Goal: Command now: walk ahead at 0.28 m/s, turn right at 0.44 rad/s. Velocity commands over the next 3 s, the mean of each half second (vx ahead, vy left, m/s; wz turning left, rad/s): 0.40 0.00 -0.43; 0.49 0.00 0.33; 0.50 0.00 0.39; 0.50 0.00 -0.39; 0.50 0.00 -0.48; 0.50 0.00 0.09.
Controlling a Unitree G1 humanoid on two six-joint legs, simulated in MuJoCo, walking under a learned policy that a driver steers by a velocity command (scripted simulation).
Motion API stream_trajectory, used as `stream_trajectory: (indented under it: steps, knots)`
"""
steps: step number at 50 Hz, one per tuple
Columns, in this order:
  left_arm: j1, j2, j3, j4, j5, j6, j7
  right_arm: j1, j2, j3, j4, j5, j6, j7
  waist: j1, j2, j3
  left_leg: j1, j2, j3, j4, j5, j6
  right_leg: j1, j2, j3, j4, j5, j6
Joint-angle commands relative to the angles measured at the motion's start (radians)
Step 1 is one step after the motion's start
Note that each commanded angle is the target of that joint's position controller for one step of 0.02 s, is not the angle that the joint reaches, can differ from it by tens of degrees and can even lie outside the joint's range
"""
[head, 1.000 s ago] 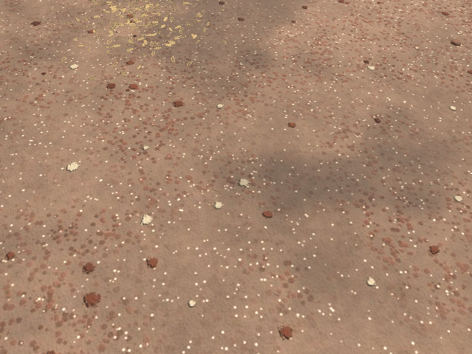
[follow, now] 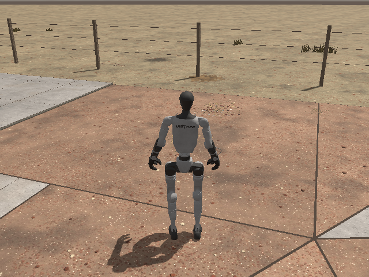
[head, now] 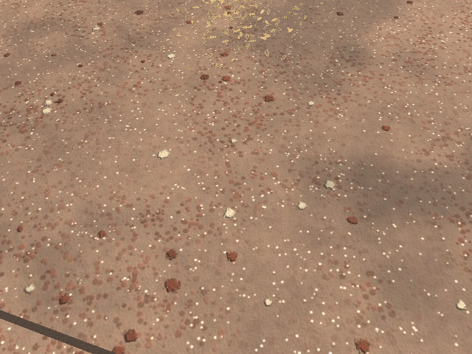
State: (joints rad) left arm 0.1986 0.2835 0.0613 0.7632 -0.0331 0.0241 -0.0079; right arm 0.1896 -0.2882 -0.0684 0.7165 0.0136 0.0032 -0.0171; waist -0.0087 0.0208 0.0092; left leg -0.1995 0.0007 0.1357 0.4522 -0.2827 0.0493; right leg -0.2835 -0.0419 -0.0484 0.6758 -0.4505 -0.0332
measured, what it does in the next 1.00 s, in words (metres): walks ahead: right foot, then left foot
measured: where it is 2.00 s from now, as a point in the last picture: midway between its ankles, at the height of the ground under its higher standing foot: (259, 208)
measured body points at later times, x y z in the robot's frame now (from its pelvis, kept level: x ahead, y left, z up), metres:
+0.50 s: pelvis +0.22 -0.03 -0.02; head +0.26 -0.04 +0.42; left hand +0.29 +0.27 -0.14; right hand +0.40 -0.32 -0.09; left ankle +0.37 +0.04 -0.74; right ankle -0.02 -0.11 -0.72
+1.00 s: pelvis +0.49 -0.11 -0.01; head +0.51 -0.12 +0.44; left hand +0.72 +0.12 -0.07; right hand +0.52 -0.40 -0.13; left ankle +0.38 +0.03 -0.68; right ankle +0.57 -0.23 -0.74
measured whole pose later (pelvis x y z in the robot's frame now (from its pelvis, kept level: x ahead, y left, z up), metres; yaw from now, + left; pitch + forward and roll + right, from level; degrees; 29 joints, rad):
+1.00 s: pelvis +0.49 -0.11 -0.01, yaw -1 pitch +2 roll +0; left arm 0.09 0.27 0.03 0.62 0.01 -0.11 -0.01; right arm 0.39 -0.30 -0.06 0.76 0.04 -0.04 -0.01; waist -0.06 0.03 0.01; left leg -0.27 -0.06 -0.16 0.96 -0.49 0.03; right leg -0.42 0.02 0.02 0.55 -0.17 -0.01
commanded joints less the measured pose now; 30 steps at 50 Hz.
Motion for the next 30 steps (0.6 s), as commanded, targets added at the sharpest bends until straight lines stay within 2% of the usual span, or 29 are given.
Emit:
stream_trajectory:
  steps: [1, 2, 3, 4, 5, 6, 7, 8, 9, 11, 13, 15, 17, 19, 21, 22, 23, 24, 25, 26, 27, 28, 29, 30]
  knots:
    - [0.094, 0.077, 0.024, 0.001, -0.001, -0.027, -0.015, -0.093, -0.151, -0.048, -0.066, 0.022, -0.020, 0.011, 0.071, 0.045, -0.032, -0.044, 0.229, -0.193, -0.148, -0.132, 0.116, 0.149, 0.041, -0.065, -0.230, 0.161, -0.057]
    - [0.195, 0.110, 0.039, 0.042, -0.002, -0.029, -0.010, -0.106, -0.106, -0.037, -0.070, 0.015, -0.027, 0.014, 0.104, 0.002, -0.060, -0.167, 0.174, -0.110, 0.000, -0.108, 0.067, 0.318, 0.033, -0.011, -0.245, 0.146, -0.085]
    - [0.310, 0.202, 0.066, 0.058, -0.004, -0.033, 0.004, -0.154, -0.034, -0.013, -0.107, -0.014, -0.041, 0.023, 0.136, -0.216, -0.087, -0.391, 0.062, 0.031, 0.380, -0.169, -0.024, 0.476, -0.177, 0.318, -0.345, 0.090, -0.173]
    - [0.289, 0.284, 0.077, 0.017, 0.015, -0.057, -0.006, -0.218, -0.048, -0.016, -0.169, -0.012, -0.067, 0.027, 0.133, -0.302, -0.033, -0.694, -0.075, -0.085, 0.575, -0.334, -0.057, 0.510, -0.340, 0.764, -0.473, -0.062, -0.344]
    - [0.225, 0.209, 0.056, -0.009, 0.022, -0.078, -0.005, -0.202, -0.110, -0.029, -0.156, 0.011, -0.091, 0.039, 0.111, -0.176, 0.009, -0.752, 0.006, -0.187, 0.664, -0.287, -0.050, 0.502, -0.343, 0.718, -0.496, -0.048, -0.346]
    - [0.183, 0.167, 0.043, -0.020, 0.019, -0.090, -0.001, -0.167, -0.134, -0.034, -0.138, 0.018, -0.105, 0.051, 0.075, -0.150, 0.041, -0.771, 0.034, -0.195, 0.658, -0.166, -0.041, 0.498, -0.295, 0.612, -0.482, 0.033, -0.306]
    - [0.166, 0.154, 0.038, -0.029, 0.013, -0.093, 0.001, -0.154, -0.137, -0.035, -0.117, 0.001, -0.112, 0.052, 0.066, -0.106, 0.048, -0.753, 0.053, -0.184, 0.624, -0.092, -0.044, 0.477, -0.254, 0.525, -0.477, 0.131, -0.271]
    - [0.153, 0.147, 0.033, -0.033, 0.010, -0.090, 0.004, -0.161, -0.146, -0.038, -0.115, -0.018, -0.117, 0.050, 0.055, -0.090, 0.060, -0.725, 0.064, -0.179, 0.568, -0.033, -0.054, 0.447, -0.230, 0.470, -0.477, 0.242, -0.246]
    - [0.156, 0.137, 0.026, -0.040, 0.014, -0.086, 0.011, -0.161, -0.135, -0.037, -0.112, -0.023, -0.118, 0.052, 0.046, -0.093, 0.053, -0.670, 0.062, -0.172, 0.526, 0.021, -0.066, 0.408, -0.199, 0.416, -0.481, 0.330, -0.226]
    - [0.169, 0.155, 0.031, -0.049, 0.015, -0.081, 0.024, -0.186, -0.093, -0.023, -0.119, -0.018, -0.117, 0.056, 0.049, -0.093, 0.052, -0.598, 0.034, -0.143, 0.415, 0.118, -0.093, 0.338, -0.156, 0.342, -0.491, 0.429, -0.208]
    - [0.178, 0.172, 0.036, -0.051, 0.017, -0.077, 0.035, -0.242, -0.060, -0.008, -0.133, -0.013, -0.118, 0.057, 0.065, -0.104, 0.072, -0.495, 0.003, -0.127, 0.261, 0.228, -0.106, 0.233, -0.109, 0.283, -0.496, 0.427, -0.181]
    - [0.210, 0.183, 0.042, -0.046, 0.015, -0.075, 0.041, -0.305, -0.050, 0.000, -0.154, -0.006, -0.121, 0.064, 0.091, -0.127, 0.090, -0.409, -0.020, -0.116, 0.153, 0.302, -0.109, 0.159, -0.102, 0.277, -0.499, 0.399, -0.168]
    - [0.234, 0.184, 0.044, -0.035, 0.007, -0.076, 0.041, -0.323, -0.063, -0.003, -0.163, 0.002, -0.124, 0.069, 0.094, -0.141, 0.093, -0.355, -0.021, -0.136, 0.093, 0.337, -0.098, 0.153, -0.123, 0.299, -0.492, 0.385, -0.158]
    - [0.234, 0.179, 0.046, -0.025, 0.004, -0.080, 0.042, -0.296, -0.087, -0.010, -0.156, 0.006, -0.128, 0.071, 0.075, -0.154, 0.086, -0.325, -0.005, -0.163, 0.057, 0.351, -0.073, 0.208, -0.158, 0.318, -0.472, 0.421, -0.140]
    - [0.224, 0.183, 0.050, -0.023, 0.013, -0.076, 0.040, -0.238, -0.114, -0.021, -0.138, 0.006, -0.128, 0.069, 0.048, -0.179, 0.057, -0.290, -0.010, -0.137, 0.053, 0.285, -0.036, 0.292, -0.176, 0.292, -0.402, 0.615, -0.120]
    - [0.222, 0.184, 0.051, -0.024, 0.018, -0.072, 0.038, -0.178, -0.136, -0.033, -0.122, 0.005, -0.125, 0.063, 0.017, -0.190, 0.005, -0.207, -0.038, -0.101, 0.052, 0.244, -0.007, 0.320, -0.159, 0.262, -0.307, 0.815, -0.107]
    - [0.223, 0.169, 0.044, -0.026, 0.023, -0.067, 0.036, -0.059, -0.163, -0.048, -0.089, 0.002, -0.120, 0.055, -0.045, -0.182, -0.083, -0.039, -0.057, -0.072, 0.047, 0.239, 0.031, 0.304, -0.116, 0.216, -0.137, 0.971, -0.084]
    - [0.228, 0.133, 0.028, -0.040, 0.037, -0.062, 0.038, 0.107, -0.187, -0.053, -0.061, -0.009, -0.116, 0.050, -0.117, -0.138, -0.217, 0.251, 0.048, -0.190, 0.107, 0.231, 0.094, 0.138, -0.082, 0.202, 0.118, 0.841, -0.060]
    - [0.371, 0.018, -0.003, -0.060, 0.028, -0.075, 0.033, 0.227, -0.290, -0.073, -0.024, -0.027, -0.113, 0.056, -0.056, 0.206, -0.396, 0.602, 0.318, -0.734, 0.017, -0.001, 0.290, -0.227, 0.101, 0.159, 0.560, 0.244, 0.022]
    - [0.348, 0.074, -0.002, -0.051, 0.012, -0.095, 0.025, 0.230, -0.209, -0.052, -0.009, -0.003, -0.117, 0.071, -0.070, 0.272, -0.411, 0.612, 0.347, -1.030, -0.189, -0.193, 0.310, -0.364, 0.121, 0.233, 0.667, -0.087, 0.017]
    - [0.210, 0.147, 0.017, -0.080, -0.009, -0.107, 0.017, 0.134, -0.157, -0.036, -0.018, 0.010, -0.114, 0.066, -0.071, 0.173, -0.200, 0.462, 0.323, -0.877, -0.195, -0.223, 0.260, -0.457, 0.052, 0.211, 0.709, -0.030, 0.008]
    - [0.111, 0.152, 0.010, -0.102, -0.001, -0.122, 0.014, 0.081, -0.138, -0.029, -0.032, 0.004, -0.105, 0.059, -0.064, 0.047, -0.115, 0.307, 0.278, -0.742, -0.198, -0.136, 0.227, -0.433, 0.007, 0.186, 0.660, 0.045, -0.006]
    - [0.060, 0.138, 0.010, -0.115, 0.019, -0.133, 0.013, 0.046, -0.128, -0.024, -0.035, -0.006, -0.099, 0.057, -0.038, -0.009, -0.048, 0.178, 0.237, -0.650, -0.211, -0.014, 0.216, -0.411, -0.023, 0.166, 0.582, 0.091, -0.007]
    - [0.061, 0.132, 0.014, -0.117, 0.032, -0.135, 0.013, 0.030, -0.115, -0.018, -0.041, -0.017, -0.100, 0.053, -0.007, 0.005, -0.031, 0.103, 0.199, -0.590, -0.232, 0.067, 0.208, -0.361, -0.051, 0.168, 0.517, 0.130, -0.006]
Next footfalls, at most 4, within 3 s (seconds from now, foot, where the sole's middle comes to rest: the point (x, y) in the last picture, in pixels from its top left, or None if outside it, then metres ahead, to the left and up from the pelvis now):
0.04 right None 0.01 -0.12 -0.77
0.48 left None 0.40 0.04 -0.77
0.94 right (337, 312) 0.61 -0.24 -0.77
1.42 left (231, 241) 0.86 0.07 -0.77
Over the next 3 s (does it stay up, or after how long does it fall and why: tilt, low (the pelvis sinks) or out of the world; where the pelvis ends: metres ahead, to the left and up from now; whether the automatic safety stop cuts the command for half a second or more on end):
stays up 1.58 -0.15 -0.01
